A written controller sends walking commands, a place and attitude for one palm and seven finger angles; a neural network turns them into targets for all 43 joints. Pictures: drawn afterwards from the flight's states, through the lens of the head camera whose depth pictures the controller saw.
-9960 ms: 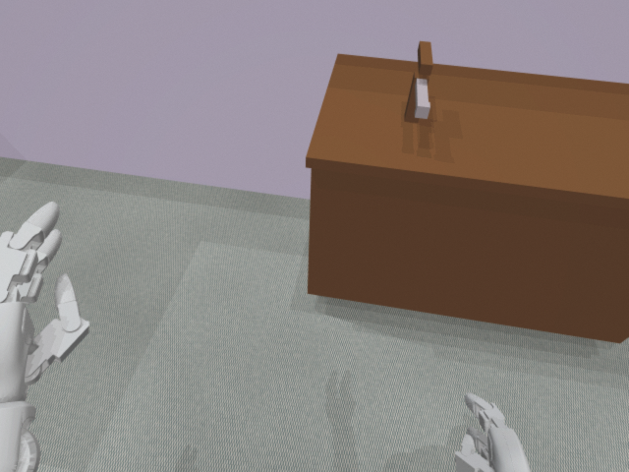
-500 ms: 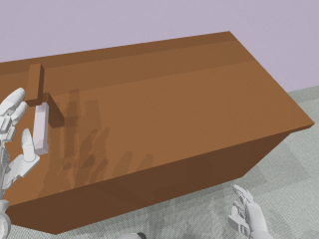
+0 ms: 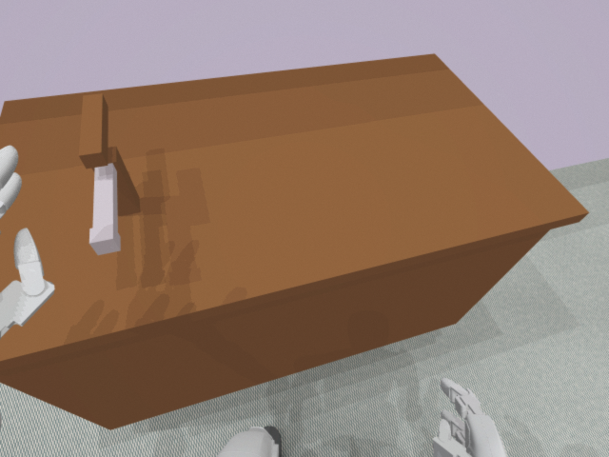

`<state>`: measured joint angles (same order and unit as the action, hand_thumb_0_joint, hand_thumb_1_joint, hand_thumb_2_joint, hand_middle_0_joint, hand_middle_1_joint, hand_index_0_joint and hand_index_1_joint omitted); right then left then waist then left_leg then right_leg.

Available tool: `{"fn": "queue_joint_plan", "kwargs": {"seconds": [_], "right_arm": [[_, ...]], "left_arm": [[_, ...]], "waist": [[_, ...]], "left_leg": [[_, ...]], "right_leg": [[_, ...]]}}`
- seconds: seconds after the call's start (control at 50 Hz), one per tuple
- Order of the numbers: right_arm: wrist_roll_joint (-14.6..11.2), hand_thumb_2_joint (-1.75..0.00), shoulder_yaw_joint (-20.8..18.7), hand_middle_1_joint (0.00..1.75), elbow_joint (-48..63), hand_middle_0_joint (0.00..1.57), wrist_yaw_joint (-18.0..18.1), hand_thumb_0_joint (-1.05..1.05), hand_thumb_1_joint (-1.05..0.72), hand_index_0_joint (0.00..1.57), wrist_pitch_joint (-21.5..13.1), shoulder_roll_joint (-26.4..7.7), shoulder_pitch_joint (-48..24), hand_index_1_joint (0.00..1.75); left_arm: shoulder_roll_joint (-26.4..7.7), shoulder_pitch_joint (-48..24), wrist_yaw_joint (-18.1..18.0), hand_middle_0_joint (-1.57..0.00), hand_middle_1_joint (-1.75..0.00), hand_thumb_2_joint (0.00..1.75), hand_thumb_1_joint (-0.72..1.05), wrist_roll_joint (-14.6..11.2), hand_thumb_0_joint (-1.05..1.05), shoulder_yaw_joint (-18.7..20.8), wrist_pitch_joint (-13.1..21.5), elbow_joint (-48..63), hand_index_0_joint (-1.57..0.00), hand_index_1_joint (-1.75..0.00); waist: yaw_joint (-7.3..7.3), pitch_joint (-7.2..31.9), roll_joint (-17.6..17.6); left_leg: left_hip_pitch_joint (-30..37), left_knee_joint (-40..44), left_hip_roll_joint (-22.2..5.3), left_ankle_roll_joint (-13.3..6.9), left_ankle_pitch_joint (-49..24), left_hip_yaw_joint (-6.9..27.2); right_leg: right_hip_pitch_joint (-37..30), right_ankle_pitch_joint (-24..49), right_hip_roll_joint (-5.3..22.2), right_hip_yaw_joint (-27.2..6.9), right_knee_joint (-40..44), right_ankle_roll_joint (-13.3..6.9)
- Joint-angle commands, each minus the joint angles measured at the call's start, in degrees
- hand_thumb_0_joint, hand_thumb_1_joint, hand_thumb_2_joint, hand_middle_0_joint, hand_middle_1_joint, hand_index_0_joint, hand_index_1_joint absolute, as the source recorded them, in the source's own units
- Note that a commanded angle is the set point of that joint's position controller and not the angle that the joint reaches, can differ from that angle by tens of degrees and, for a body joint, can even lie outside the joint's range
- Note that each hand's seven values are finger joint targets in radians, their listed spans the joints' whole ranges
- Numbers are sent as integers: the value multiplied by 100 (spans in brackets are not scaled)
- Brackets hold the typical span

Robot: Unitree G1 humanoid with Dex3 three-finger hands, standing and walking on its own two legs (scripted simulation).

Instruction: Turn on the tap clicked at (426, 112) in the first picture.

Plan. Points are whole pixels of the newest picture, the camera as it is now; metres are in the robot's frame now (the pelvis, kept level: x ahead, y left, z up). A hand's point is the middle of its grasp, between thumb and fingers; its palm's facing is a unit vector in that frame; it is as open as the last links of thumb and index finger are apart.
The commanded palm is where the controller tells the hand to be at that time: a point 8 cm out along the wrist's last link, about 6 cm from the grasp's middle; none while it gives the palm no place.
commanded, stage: come to a stop and stand still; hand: left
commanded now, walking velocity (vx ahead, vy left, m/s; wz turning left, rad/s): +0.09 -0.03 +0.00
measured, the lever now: (105, 239) +0.35 +0.29 +0.06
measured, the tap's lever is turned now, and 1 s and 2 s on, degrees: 0 0 0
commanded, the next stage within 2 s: look again from close up in 0.70 s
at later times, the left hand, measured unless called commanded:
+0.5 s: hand (30, 302) +0.21 +0.25 +0.19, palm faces +0.32 -0.82 -0.47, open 7.4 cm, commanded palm +0.16 +0.29 +0.18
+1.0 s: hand (33, 249) +0.26 +0.28 +0.18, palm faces +0.36 -0.84 -0.41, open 7.4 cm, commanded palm +0.20 +0.30 +0.18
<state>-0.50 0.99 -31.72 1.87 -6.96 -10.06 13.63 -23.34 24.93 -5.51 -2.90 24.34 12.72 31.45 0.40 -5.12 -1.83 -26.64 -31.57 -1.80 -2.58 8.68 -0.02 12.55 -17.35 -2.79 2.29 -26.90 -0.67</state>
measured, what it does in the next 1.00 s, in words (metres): steps on the spot: left foot, then right foot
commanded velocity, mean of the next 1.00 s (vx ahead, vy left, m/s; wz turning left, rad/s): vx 0.01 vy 0.00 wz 0.00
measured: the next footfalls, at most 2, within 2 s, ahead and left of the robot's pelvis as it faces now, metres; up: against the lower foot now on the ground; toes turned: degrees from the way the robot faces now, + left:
left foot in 0.18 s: +0.08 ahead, +0.08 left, +0.00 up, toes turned -3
right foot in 0.46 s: +0.05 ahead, -0.10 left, +0.00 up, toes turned -2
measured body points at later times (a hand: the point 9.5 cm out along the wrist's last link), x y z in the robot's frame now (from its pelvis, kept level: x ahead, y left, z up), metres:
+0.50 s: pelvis -0.01 +0.02 +0.01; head +0.00 +0.02 +0.46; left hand +0.18 +0.29 +0.21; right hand +0.13 -0.20 -0.08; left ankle +0.04 +0.08 -0.73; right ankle +0.01 -0.09 -0.73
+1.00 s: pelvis +0.03 +0.02 +0.01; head +0.06 +0.05 +0.46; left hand +0.23 +0.32 +0.20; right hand +0.21 -0.20 -0.05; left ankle +0.04 +0.08 -0.73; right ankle +0.01 -0.09 -0.73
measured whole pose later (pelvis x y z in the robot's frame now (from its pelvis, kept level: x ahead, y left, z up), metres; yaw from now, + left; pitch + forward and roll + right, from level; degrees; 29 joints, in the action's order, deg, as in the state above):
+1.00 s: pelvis +0.03 +0.02 +0.01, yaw -1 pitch +1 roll -1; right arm -0.8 1.3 -32.5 1.1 -8.7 -10.9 10.9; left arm -25.9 22.8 -4.5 -3.4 23.9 16.7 26.0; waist 1.6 -2.5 3.1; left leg -14.4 -26.2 3.9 -4.3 12.7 0.1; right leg 10.8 -13.8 -1.4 1.5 -23.7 -0.6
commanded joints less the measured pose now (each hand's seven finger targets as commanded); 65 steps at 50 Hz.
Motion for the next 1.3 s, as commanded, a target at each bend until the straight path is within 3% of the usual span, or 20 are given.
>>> {"fn": "queue_joint_plan", "kwargs": {"seconds": [0.0,0.04,0.1,0.14,0.18,0.2,0.22,0.24,0.32,0.44,0.54,0.56,0.58,0.6,0.62,0.68,0.78,0.82,1.02,1.28], "right_arm": [[-75,-90,-442,30,819,20,-19,0,-90,20,-267,-901,-402,30],[-117,-90,-426,30,705,20,21,0,-90,20,-192,-865,-295,30],[-135,-90,-353,30,553,20,35,0,-90,20,-92,-868,-572,30],[-116,-90,-295,30,498,20,104,0,-90,20,-109,-862,-597,30],[-76,-90,-337,30,519,20,118,0,-90,20,-214,-960,-559,30],[-56,-90,-374,30,544,20,95,0,-90,20,-265,-887,-542,30],[45,-90,-304,30,455,20,59,0,-90,20,-346,-791,-729,30],[84,-90,-301,30,475,20,11,0,-90,20,-386,-713,-763,30],[1,-90,-385,30,599,20,-147,0,-90,20,-466,-839,-649,30],[-21,-90,-300,30,631,20,-57,0,-90,20,-146,-819,-500,30],[-155,-90,-447,30,548,20,19,0,-90,20,-125,-941,-397,30],[132,-90,-333,30,481,20,70,0,-90,20,-451,-975,-318,30],[-49,-90,-38,30,317,20,96,0,-90,20,-471,-409,-481,30],[-47,-90,-308,30,498,20,89,0,-90,20,-514,-752,-414,30],[-160,-90,-341,30,587,20,-39,0,-90,20,-546,-774,-436,30],[-93,-90,-282,30,572,20,-190,0,-90,20,-594,-846,-567,30],[-18,-90,-304,30,685,20,-156,0,-90,20,-654,-870,-667,30],[-6,-90,-301,30,674,20,-90,0,-90,20,-573,-889,-729,30],[-44,-90,-292,30,687,20,-128,0,-90,20,-456,-860,-591,30],[12,-90,-224,30,826,20,16,0,-90,20,-151,-822,-752,30]], "left_arm": [[-897,-119,-87,-20,-30,90,90,20,0,442,174,1337,-20,-30],[-627,192,-117,-20,-30,90,90,-54,0,259,6,925,-20,-30],[-719,-619,-165,-20,-30,90,90,-29,0,207,-64,732,-20,-30],[-801,-932,-198,-20,-30,90,90,-9,0,278,-15,506,-20,-30],[-762,-1241,-235,-20,-30,90,90,45,0,229,123,583,-20,-30],[-850,-1364,-227,-20,-30,90,90,113,0,247,191,748,-20,-30],[-1197,-1550,-163,-20,-30,90,90,39,0,416,258,1242,-20,-30],[-1001,-1528,-146,-20,-30,90,90,39,0,269,303,1486,-20,-30],[-711,-159,-148,-20,-30,90,90,105,0,255,259,1522,-20,-30],[-794,55,-190,-20,-30,90,90,71,0,477,173,431,-20,-30],[-496,-331,-160,-20,-30,90,90,10,0,86,71,111,-20,-30],[-5083,-5715,-110,-20,-30,90,90,649,0,3261,557,1615,-20,-30],[-1722,-2756,105,-20,-30,90,90,265,0,986,445,-1354,-20,-30],[-1282,-1300,45,-20,-30,90,90,35,0,780,493,-1009,-20,-30],[-266,-1049,81,-20,-30,90,90,-8,0,-141,415,-917,-20,-30],[-360,-1092,56,-20,-30,90,90,36,0,-440,629,379,-20,-30],[-1074,-720,-117,-20,-30,90,90,50,0,372,785,748,-20,-30],[-1599,-659,-156,-20,-30,90,90,-17,0,945,810,815,-20,-30],[-566,-359,4,-20,-30,90,90,-91,0,10,605,799,-20,-30],[-806,-620,-71,-20,-30,90,90,-80,0,244,407,952,-20,-30]], "waist": [[-10,1354,142],[-143,1067,728],[-261,325,956],[-228,35,0],[-152,-37,-1437],[-70,154,-1086],[-102,319,-1755],[-90,297,-1479],[74,948,-898],[-22,883,-242],[-136,700,696],[238,71,1622],[15,1167,1386],[342,861,896],[222,955,-104],[254,955,-923],[254,1053,480],[213,1120,293],[108,1634,-287],[108,1363,-431]], "left_leg": [[1117,-506,20,189,2275,200],[1542,-2344,332,239,1626,98],[1396,-2172,99,188,1366,532],[1073,18,60,132,1470,700],[1069,1621,-871,-213,826,2360],[1097,1648,-948,-414,347,2357],[1271,2085,-1088,-73,1009,2969],[1160,2224,-1070,130,1394,3159],[1347,1824,-716,-128,1516,1636],[414,1429,-416,247,2179,1245],[1272,-169,57,49,1435,661],[801,-32,257,169,292,239],[1547,326,333,60,-76,404],[1715,421,136,153,-195,431],[1978,570,82,129,-143,312],[1287,1183,-199,-37,407,725],[1034,1115,-109,11,595,772],[1230,991,-76,55,172,745],[2352,612,-301,306,-2937,573],[1921,1067,-386,458,-2051,778]], "right_leg": [[-19,-92,586,-312,943,-539],[1363,-330,1334,-955,1145,-1006],[2250,-603,1514,-1024,733,-1019],[1631,-369,784,-489,-420,-574],[1511,-867,-118,-205,-1874,-40],[1427,-1058,-133,-358,-2293,-40],[1708,-1167,-20,-595,-2726,-3],[1568,-848,31,-817,-2810,-39],[583,-255,186,-420,-1316,-66],[-1029,424,202,-161,796,-159],[586,-588,1115,-1154,1136,-653],[923,790,820,-1144,1622,-87],[524,422,1172,-892,909,-359],[454,569,961,-1360,1117,-335],[251,726,969,-1365,873,-345],[-275,391,700,-909,516,10],[-581,441,644,-768,688,-93],[-477,671,703,-814,703,-148],[-503,2302,512,-291,336,-60],[-625,1269,435,-217,537,-53]]}}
